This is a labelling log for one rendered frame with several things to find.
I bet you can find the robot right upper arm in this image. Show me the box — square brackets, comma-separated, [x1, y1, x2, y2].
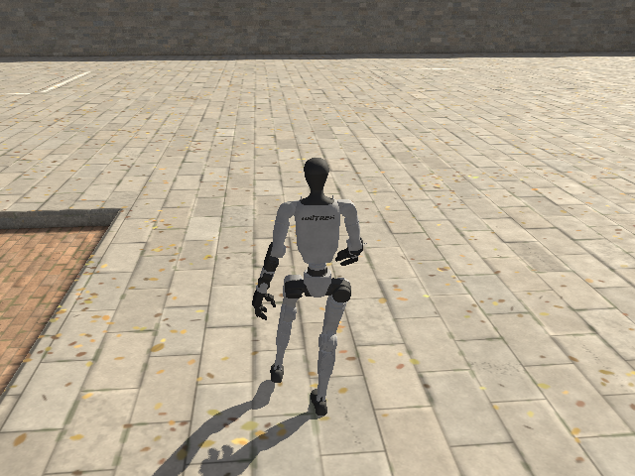
[337, 199, 362, 251]

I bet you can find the left robot hand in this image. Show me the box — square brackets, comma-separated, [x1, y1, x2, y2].
[252, 290, 276, 320]

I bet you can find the robot left upper arm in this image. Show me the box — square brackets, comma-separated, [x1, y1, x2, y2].
[270, 200, 297, 258]

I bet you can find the left robot shin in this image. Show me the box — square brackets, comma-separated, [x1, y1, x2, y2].
[274, 304, 292, 370]

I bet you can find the right robot hand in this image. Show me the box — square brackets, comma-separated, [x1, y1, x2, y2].
[335, 247, 358, 266]

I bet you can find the left robot forearm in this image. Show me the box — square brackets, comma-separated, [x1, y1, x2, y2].
[256, 242, 279, 294]

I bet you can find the right robot forearm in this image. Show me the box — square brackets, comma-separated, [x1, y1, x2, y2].
[347, 237, 363, 259]

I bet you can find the robot right foot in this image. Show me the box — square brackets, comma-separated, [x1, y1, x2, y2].
[311, 389, 327, 416]

